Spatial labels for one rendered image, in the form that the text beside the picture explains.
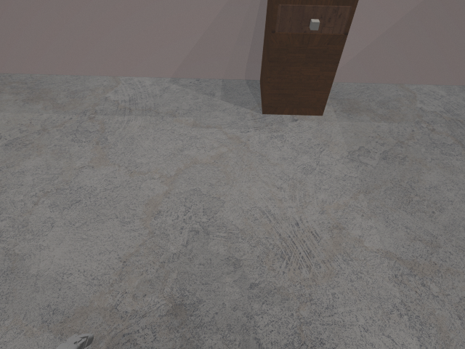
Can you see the handle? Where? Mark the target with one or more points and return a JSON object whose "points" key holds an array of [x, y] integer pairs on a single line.
{"points": [[314, 24]]}

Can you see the cabinet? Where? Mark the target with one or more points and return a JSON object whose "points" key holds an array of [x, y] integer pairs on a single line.
{"points": [[298, 69]]}

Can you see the robot left hand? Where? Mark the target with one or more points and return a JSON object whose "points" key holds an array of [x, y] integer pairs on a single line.
{"points": [[77, 341]]}

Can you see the drawer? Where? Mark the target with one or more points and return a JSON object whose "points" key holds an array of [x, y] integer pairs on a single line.
{"points": [[295, 18]]}

